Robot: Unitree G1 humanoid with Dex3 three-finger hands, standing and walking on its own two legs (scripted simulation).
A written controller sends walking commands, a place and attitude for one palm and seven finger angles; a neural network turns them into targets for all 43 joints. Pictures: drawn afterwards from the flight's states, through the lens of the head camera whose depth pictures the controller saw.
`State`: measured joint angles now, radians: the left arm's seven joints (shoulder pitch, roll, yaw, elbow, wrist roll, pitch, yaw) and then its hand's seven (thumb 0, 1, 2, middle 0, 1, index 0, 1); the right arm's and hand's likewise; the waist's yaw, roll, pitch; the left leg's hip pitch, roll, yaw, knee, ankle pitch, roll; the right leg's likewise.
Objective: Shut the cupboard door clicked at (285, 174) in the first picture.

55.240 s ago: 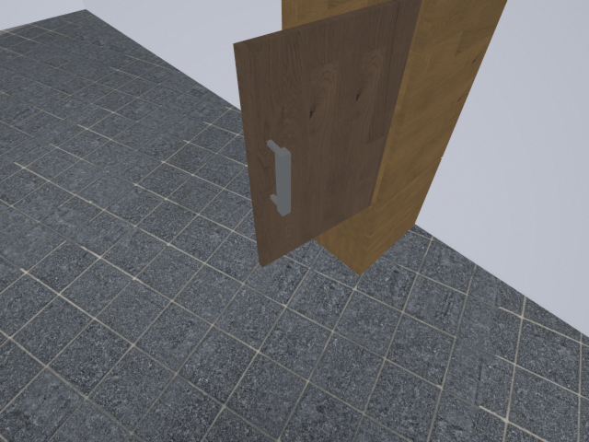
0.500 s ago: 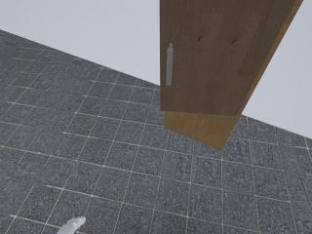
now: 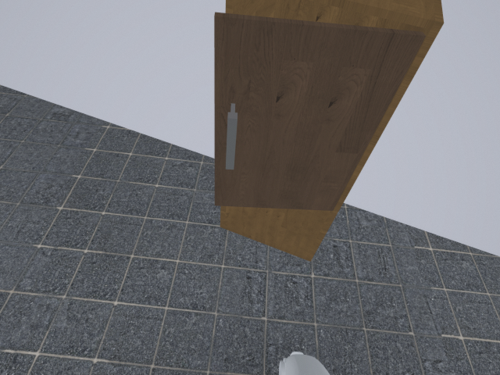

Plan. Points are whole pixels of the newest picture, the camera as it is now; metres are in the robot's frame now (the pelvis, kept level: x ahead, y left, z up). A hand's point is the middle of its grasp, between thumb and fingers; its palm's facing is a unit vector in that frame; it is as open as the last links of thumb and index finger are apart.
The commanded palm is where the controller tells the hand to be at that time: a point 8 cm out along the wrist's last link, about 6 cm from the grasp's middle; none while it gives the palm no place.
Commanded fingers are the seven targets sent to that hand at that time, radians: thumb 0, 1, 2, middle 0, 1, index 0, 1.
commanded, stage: take the last steps up to it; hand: left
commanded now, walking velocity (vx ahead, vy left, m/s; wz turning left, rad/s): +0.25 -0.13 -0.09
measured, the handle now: (231, 137) +0.63 +0.07 -0.03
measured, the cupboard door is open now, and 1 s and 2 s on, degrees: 21 21 21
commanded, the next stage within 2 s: come to a stop and stand still in 0.28 s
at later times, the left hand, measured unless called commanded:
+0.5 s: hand (201, 346) +0.21 +0.09 -0.20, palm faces +0.02 -0.99 -0.16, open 7.3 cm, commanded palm none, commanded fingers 0.00 0.90 0.90 -0.20 -0.30 -0.20 -0.30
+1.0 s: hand (206, 350) +0.19 +0.08 -0.16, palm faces +0.03 -0.96 -0.29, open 7.3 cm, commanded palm none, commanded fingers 0.00 0.90 0.90 -0.20 -0.30 -0.20 -0.30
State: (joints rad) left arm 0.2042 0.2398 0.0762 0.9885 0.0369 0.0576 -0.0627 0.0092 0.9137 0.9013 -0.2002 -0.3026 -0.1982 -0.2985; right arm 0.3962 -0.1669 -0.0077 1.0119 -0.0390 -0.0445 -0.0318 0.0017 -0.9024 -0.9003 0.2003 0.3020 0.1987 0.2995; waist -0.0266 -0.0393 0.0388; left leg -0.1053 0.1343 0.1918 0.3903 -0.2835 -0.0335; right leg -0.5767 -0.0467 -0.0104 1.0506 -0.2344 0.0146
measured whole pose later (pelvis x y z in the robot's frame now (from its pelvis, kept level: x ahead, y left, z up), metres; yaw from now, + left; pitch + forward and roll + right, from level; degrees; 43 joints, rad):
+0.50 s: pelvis +0.17 -0.09 -0.02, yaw +0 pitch +0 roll -3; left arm 0.22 0.18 0.03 1.08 0.01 -0.01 0.02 0.00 0.93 0.90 -0.20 -0.30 -0.20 -0.30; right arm 0.18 -0.17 -0.01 1.00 -0.02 -0.03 -0.02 0.00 -0.91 -0.90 0.19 0.30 0.19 0.30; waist -0.01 0.00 0.03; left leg -0.32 0.08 0.10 0.60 -0.23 0.01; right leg -0.20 0.02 -0.14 0.51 -0.31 -0.02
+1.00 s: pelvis +0.18 -0.12 +0.00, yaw +0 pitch +1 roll +3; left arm 0.26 0.18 0.02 1.02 0.03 0.01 0.04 0.00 0.91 0.90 -0.20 -0.30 -0.20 -0.30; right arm 0.13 -0.25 -0.05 1.01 -0.01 0.07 -0.02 0.00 -0.91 -0.90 0.20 0.30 0.19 0.30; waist 0.02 0.02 0.09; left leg -0.36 0.00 0.01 0.90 -0.46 -0.05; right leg -0.18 -0.02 -0.03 0.45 -0.28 -0.05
